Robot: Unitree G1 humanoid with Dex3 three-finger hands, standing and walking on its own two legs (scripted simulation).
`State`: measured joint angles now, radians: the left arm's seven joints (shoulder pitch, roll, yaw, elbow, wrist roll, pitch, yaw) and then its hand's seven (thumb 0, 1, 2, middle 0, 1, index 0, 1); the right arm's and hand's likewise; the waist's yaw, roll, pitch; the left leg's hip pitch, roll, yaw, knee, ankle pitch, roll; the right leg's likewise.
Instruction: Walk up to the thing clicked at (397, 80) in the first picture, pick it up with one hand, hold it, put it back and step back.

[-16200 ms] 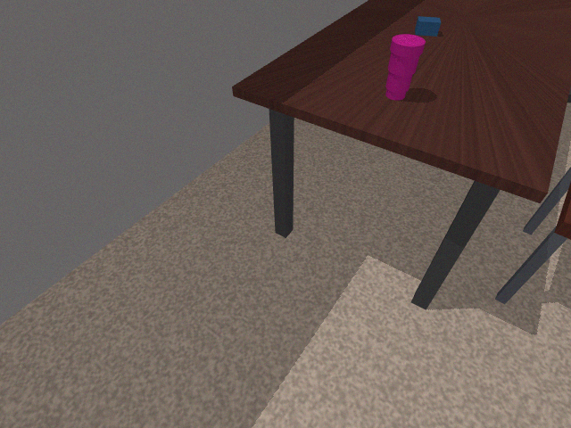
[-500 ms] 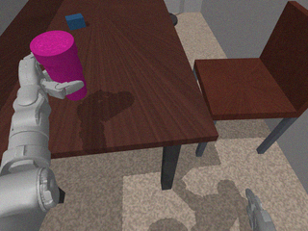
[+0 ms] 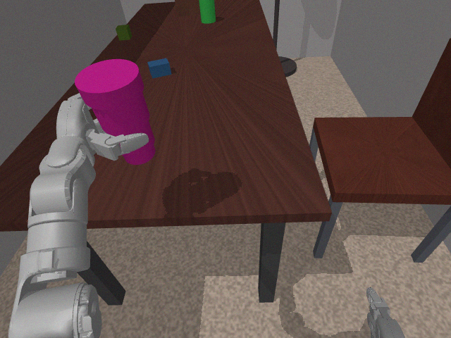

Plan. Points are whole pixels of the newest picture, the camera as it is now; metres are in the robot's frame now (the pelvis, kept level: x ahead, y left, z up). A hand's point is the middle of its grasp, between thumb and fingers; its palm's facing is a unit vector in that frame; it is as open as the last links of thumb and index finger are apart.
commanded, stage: lift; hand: left
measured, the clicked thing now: (125, 119) +0.40 +0.17 +0.25
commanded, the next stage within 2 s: hold in 0.56 s
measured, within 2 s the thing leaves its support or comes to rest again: neither
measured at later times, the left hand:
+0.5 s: hand (108, 120) +0.36 +0.18 +0.27, palm faces +0.16 -0.99 -0.01, open 10.6 cm
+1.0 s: hand (102, 107) +0.36 +0.18 +0.29, palm faces +0.14 -0.99 -0.01, open 10.5 cm
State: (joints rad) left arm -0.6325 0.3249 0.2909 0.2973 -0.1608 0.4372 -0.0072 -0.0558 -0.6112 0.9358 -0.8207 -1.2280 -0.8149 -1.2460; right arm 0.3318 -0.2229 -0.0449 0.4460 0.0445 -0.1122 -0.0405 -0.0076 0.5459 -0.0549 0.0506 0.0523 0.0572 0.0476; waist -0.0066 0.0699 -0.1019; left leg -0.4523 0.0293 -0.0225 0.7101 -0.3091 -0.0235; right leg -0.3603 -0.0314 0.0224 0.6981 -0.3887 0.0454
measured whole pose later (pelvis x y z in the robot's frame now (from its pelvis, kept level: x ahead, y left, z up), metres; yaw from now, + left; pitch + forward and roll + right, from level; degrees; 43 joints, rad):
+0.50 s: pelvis -0.02 +0.00 +0.00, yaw +0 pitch +0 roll +0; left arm -0.59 0.32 0.30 0.11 -0.21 0.63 0.01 -0.05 -0.61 0.91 -0.85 -1.20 -0.84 -1.21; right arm 0.29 -0.24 -0.07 0.59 0.05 -0.22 -0.08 -0.01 0.54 -0.05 0.05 0.05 0.06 0.05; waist 0.01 0.08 -0.10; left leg -0.39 0.02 -0.02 0.66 -0.27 -0.03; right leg -0.31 -0.04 0.02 0.68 -0.36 0.04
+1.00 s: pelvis +0.00 +0.00 +0.00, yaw +0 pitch +0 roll +0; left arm -0.61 0.32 0.31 -0.01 -0.24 0.77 -0.01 -0.04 -0.61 0.86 -0.87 -1.18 -0.87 -1.20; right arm 0.28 -0.23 -0.08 0.61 0.06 -0.27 -0.07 -0.01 0.52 -0.06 0.05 0.05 0.06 0.05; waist 0.02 0.09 -0.11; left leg -0.37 0.02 -0.02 0.66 -0.29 -0.02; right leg -0.29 -0.04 0.02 0.66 -0.37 0.05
